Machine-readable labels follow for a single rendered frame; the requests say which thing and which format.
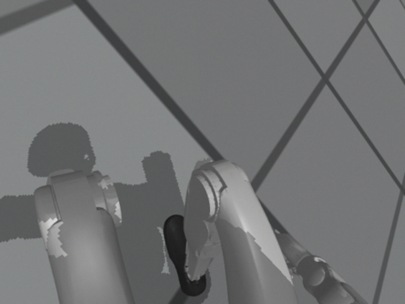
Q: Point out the right robot foot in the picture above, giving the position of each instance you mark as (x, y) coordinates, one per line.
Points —
(176, 244)

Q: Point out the right robot hand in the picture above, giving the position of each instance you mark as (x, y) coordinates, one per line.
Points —
(292, 250)

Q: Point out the right robot arm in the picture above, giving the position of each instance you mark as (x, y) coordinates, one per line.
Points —
(325, 284)

